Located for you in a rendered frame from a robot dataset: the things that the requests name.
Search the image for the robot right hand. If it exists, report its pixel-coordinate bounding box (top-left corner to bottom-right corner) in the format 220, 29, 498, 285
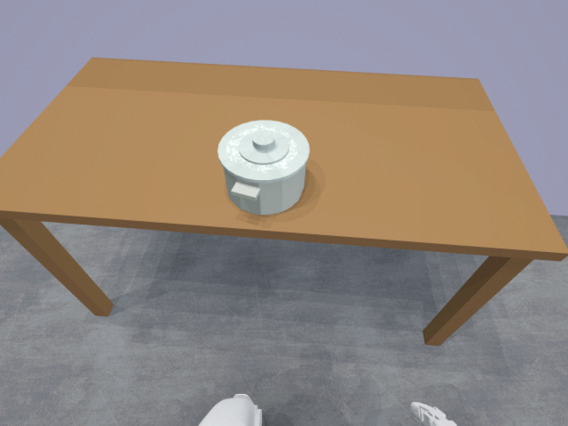
411, 402, 457, 426

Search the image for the pot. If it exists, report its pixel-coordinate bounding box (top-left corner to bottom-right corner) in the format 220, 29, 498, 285
224, 164, 306, 215

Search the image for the knob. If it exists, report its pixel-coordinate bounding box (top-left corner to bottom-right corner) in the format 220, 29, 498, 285
252, 131, 274, 150

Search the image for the robot left shin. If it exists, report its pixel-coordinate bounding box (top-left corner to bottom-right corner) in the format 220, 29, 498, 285
234, 394, 254, 404

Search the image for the table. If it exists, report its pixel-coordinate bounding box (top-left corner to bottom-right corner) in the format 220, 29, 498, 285
0, 58, 568, 346

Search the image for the left robot thigh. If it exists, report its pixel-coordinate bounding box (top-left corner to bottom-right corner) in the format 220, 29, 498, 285
199, 398, 262, 426

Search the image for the lid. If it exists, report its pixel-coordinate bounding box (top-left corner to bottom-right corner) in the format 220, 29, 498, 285
217, 120, 310, 183

